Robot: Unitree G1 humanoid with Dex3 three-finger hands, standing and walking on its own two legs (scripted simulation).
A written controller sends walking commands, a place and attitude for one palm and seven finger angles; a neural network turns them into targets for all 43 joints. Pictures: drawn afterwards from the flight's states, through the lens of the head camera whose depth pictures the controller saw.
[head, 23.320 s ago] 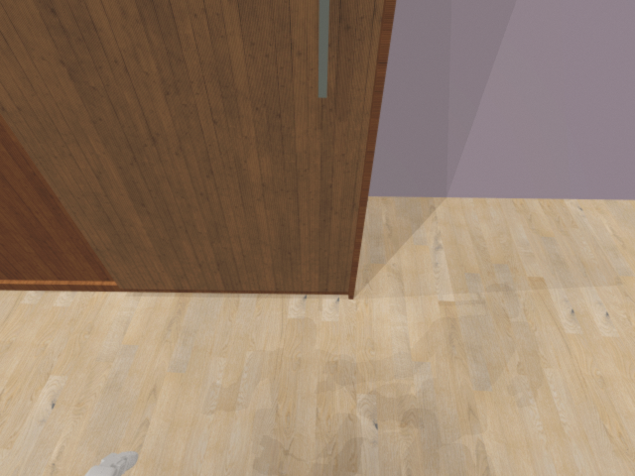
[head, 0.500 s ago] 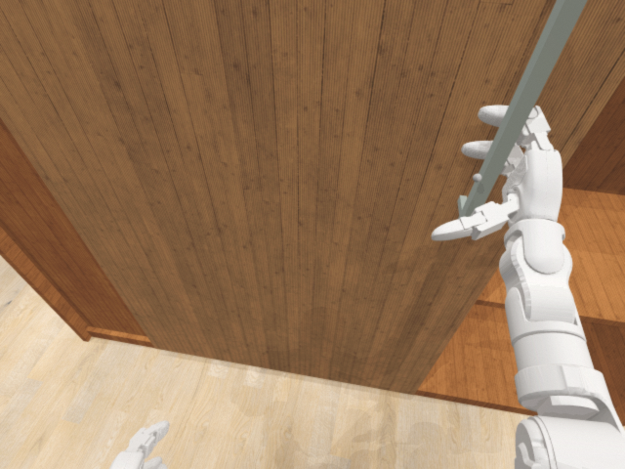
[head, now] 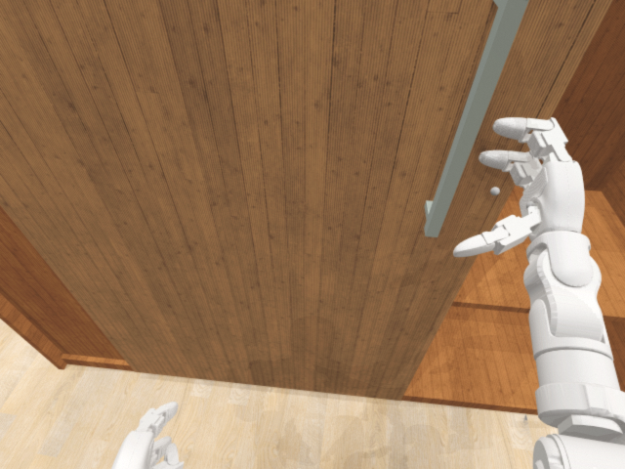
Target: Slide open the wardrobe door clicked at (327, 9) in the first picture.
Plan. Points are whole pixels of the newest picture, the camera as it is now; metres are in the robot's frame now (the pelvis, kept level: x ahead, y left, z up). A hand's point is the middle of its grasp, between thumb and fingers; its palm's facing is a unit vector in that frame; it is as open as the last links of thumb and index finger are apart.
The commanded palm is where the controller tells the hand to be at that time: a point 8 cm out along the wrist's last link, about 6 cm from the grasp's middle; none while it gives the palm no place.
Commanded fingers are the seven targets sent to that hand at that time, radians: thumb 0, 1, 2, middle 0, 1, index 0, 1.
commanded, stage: slip the hand off the handle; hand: right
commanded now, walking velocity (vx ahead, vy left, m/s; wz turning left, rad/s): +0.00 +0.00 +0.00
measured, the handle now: (459, 134) +0.44 -0.15 +0.23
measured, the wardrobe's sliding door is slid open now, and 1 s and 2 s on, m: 0.56 0.56 0.56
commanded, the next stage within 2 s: draw the hand back to the body in 0.76 s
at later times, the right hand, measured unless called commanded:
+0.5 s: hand (528, 245) +0.31 -0.20 +0.19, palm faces +0.13 +0.99 -0.09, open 14.7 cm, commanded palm +0.27 -0.24 +0.19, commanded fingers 0.00 0.55 -0.20 0.25 1.15 0.25 1.15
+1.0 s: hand (537, 311) +0.23 -0.18 +0.19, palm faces +0.07 +0.99 -0.09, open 14.7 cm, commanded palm +0.20 -0.23 +0.19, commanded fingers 0.00 0.55 -0.20 0.25 1.15 0.25 1.15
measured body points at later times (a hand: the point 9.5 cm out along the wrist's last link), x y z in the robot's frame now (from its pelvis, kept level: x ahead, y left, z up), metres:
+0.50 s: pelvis +0.00 +0.00 +0.00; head -0.02 +0.01 +0.45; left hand +0.17 +0.23 -0.08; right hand +0.29 -0.25 +0.20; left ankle +0.01 +0.11 -0.73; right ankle -0.01 -0.09 -0.73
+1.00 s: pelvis -0.02 +0.02 +0.00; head -0.06 +0.04 +0.45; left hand +0.19 +0.22 -0.07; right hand +0.22 -0.23 +0.20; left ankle +0.01 +0.11 -0.73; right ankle -0.01 -0.09 -0.73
